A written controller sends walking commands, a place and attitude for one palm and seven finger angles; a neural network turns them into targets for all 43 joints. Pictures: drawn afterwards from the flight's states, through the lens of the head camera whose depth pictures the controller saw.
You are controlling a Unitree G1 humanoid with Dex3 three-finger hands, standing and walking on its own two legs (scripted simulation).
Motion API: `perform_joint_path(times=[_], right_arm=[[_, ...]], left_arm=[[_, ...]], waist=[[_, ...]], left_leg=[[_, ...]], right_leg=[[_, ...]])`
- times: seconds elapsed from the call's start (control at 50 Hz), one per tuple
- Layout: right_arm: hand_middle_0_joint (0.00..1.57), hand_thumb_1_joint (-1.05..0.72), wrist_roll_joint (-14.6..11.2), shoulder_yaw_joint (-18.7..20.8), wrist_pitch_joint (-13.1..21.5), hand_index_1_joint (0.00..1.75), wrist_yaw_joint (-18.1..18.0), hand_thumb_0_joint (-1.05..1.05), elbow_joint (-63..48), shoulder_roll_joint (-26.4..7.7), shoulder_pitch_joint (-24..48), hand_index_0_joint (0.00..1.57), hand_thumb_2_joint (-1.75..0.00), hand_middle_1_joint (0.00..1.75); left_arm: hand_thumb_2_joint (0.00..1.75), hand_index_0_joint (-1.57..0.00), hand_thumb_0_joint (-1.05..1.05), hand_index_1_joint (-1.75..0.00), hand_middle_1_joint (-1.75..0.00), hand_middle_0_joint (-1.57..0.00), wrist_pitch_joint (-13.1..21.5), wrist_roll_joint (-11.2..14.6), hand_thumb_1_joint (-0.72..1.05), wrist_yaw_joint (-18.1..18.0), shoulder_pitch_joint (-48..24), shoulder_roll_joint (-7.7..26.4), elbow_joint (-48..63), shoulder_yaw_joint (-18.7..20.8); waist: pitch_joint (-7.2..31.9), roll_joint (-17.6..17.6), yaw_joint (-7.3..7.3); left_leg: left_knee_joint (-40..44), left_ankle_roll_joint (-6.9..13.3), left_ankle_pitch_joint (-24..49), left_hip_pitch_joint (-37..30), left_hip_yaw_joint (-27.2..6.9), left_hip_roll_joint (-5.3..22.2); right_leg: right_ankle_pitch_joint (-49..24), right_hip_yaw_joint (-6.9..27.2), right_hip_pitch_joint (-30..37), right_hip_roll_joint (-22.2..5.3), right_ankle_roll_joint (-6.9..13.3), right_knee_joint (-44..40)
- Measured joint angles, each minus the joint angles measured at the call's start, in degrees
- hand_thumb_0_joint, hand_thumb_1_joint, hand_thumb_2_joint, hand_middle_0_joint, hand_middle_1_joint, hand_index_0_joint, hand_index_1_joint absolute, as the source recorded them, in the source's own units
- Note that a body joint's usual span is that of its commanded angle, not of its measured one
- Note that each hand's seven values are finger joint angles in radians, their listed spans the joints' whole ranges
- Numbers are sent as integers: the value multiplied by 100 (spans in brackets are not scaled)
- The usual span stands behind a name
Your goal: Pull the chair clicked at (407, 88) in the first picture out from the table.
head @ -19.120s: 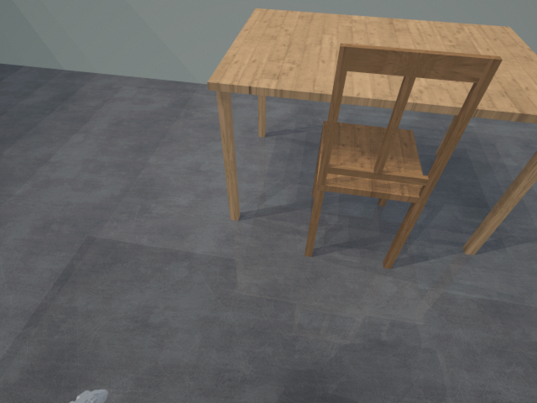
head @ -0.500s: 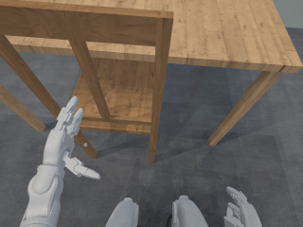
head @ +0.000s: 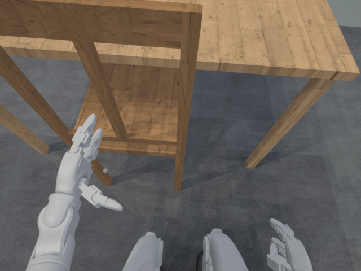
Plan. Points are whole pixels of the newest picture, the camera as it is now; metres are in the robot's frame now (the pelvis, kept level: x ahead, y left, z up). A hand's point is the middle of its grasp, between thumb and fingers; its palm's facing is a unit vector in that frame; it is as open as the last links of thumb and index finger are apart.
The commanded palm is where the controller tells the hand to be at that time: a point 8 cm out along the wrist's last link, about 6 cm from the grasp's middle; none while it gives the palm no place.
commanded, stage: aim the fingers beside a spindle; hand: left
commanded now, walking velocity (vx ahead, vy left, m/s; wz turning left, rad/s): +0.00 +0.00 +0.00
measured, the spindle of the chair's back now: (107, 100) +0.47 +0.19 +0.05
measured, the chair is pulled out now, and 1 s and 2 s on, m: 0.00 0.00 0.00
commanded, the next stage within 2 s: push the fingers through the gap in 1.56 s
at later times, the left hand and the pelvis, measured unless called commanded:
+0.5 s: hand (94, 159) +0.34 +0.19 +0.02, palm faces -0.02 -1.00 -0.05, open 17.0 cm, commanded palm +0.31 +0.24 +0.02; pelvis +0.00 +0.00 +0.00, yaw +0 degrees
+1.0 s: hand (101, 170) +0.31 +0.17 +0.03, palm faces -0.10 -0.99 -0.03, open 17.0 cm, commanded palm +0.30 +0.24 +0.03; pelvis +0.00 +0.01 +0.00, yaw +0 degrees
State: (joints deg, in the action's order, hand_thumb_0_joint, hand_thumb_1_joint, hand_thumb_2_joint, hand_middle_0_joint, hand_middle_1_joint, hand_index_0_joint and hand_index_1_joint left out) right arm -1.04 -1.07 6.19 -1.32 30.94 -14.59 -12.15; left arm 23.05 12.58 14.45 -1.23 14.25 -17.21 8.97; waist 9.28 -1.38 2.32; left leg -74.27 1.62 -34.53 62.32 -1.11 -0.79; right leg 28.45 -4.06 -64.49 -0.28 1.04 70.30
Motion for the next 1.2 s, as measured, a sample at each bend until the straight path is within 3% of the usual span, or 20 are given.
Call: perform_joint_path(times=[0.12, 0.22, 0.32, 0.44, 0.54, 0.6, 0.68, 0.76, 0.88, 0.94, 1.02, 1.1, 1.2], right_arm=[[21, -90, 14, -28, -41, 30, 21, 1, 83, 12, -30, 20, -90, 30], [21, -90, -45, -72, -83, 30, 20, 1, 57, -36, 3, 20, -90, 30], [21, -90, -25, 14, 27, 30, -24, 1, 37, -38, -7, 20, -90, 30], [21, -90, 20, -24, 51, 30, -9, 1, 131, -17, -16, 20, -90, 30], [21, -90, -11, -62, -41, 30, 42, 1, 61, -10, 41, 20, -90, 30], [21, -90, -27, -18, -30, 30, 48, 1, -15, -5, 18, 20, -90, 30], [21, -90, 1, 18, 31, 30, 34, 1, 1, 17, -48, 20, -90, 30], [21, -90, 31, -35, 18, 30, 44, 1, 57, 30, -64, 20, -90, 30], [21, -90, 6, -75, -50, 30, 55, 1, 27, 12, 75, 20, -90, 30], [21, -90, 1, -28, -12, 30, 28, 1, -11, 3, 94, 20, -90, 30], [21, -90, 21, 6, 26, 30, 18, 1, 17, 24, 28, 20, -90, 30], [21, -90, 20, -54, -41, 30, 45, 1, 51, 34, -16, 20, -90, 30], [21, -90, -5, -90, -95, 30, 49, 1, 9, 2, 38, 20, -90, 30]], left_arm=[[30, -6, -2, -8, -8, -6, 259, -34, -50, -117, -39, 103, 39, 165], [30, -6, -2, -8, -8, -6, 0, 69, -50, 19, -412, 256, -757, 409], [30, -5, -2, -8, -8, -6, -7, 144, -50, 201, -41, 123, -172, 178], [30, -6, -2, -8, -8, -6, 282, 6, -50, 6, -147, 95, -68, 157], [30, -6, -2, -8, -8, -6, 7, 42, -50, 6, -491, 233, -698, 414], [30, -5, -2, -8, -8, -6, -101, 113, -50, 103, -229, 186, -422, 280], [30, -5, -2, -8, -8, -6, 57, 110, -50, 94, 248, 12, 284, -11], [30, -6, -2, -8, -8, -6, 283, -13, -50, -105, 217, -14, 255, -6], [30, -6, -2, -8, -8, -6, 54, -24, -50, -95, -259, 137, -490, 233], [30, -5, -2, -8, -8, -6, -40, 39, -50, 14, -108, 110, -171, 95], [30, -5, -2, -8, -8, -6, 99, 47, -50, 2, 227, 5, 457, -116], [30, -6, -2, -8, -8, -6, 221, -32, -50, -138, 96, 21, 152, 14], [30, -6, -2, -8, -8, -6, -10, -26, -50, -114, -279, 148, -598, 266]], waist=[[102, 16, -8], [108, 18, 13], [-15, -6, 16], [76, 19, 1], [93, 26, 40], [21, -14, 38], [9, -42, -7], [107, -3, -41], [80, 24, -6], [-15, -20, 4], [6, -42, -26], [139, 0, -40], [112, 28, 2]], left_leg=[[96, -3, 17, -103, 19, 7], [-6, -11, -4, 49, -11, 8], [23, 3, -1, 10, -19, 20], [98, 20, 13, -67, 0, -3], [-16, 27, -22, 75, 13, 1], [1, 38, -21, 49, 16, 6], [126, 56, 8, -101, 30, -2], [157, 68, 15, -143, 38, -27], [-71, 50, -37, 88, -7, -24], [-75, 44, -31, 82, -26, -15], [87, 52, 16, -79, 3, -13], [137, 55, 23, -124, 31, -23], [-41, 30, -25, 65, -3, -12]], right_leg=[[-11, 21, 84, 11, 1, -71], [11, -10, -54, 8, 18, 17], [-14, -17, 4, 23, -1, -54], [-17, 5, 76, 2, -25, -111], [9, 15, -73, 5, -21, 1], [-5, 19, -37, 11, -37, -38], [-39, 37, 118, 7, -69, -172], [-27, 46, 153, -17, -76, -175], [24, -4, -58, -20, -45, 29], [4, -22, -34, -11, -51, 1], [-43, 10, 115, -5, -67, -149], [-31, 39, 132, -13, -62, -150], [20, 1, -52, -7, -23, 23]])
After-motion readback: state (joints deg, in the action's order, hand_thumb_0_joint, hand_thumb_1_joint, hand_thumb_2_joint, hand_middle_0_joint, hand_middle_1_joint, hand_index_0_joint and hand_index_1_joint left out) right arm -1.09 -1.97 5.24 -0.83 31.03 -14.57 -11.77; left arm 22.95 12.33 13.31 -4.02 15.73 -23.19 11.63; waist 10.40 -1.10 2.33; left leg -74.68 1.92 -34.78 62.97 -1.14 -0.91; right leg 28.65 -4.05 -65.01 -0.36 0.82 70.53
